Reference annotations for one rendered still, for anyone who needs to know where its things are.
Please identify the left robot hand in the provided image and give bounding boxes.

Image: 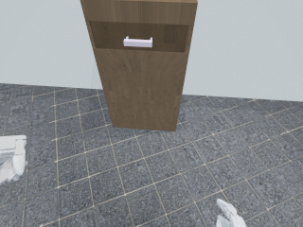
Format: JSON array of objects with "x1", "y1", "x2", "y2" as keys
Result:
[{"x1": 0, "y1": 135, "x2": 28, "y2": 185}]

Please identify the handle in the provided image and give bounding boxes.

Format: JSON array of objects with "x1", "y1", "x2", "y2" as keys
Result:
[{"x1": 123, "y1": 36, "x2": 152, "y2": 47}]

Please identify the drawer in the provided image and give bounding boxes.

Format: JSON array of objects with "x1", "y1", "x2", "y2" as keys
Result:
[{"x1": 90, "y1": 21, "x2": 188, "y2": 53}]

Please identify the cabinet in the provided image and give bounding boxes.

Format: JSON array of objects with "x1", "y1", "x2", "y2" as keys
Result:
[{"x1": 80, "y1": 0, "x2": 198, "y2": 131}]

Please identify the right robot hand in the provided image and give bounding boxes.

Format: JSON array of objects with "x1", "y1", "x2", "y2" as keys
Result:
[{"x1": 216, "y1": 199, "x2": 247, "y2": 227}]

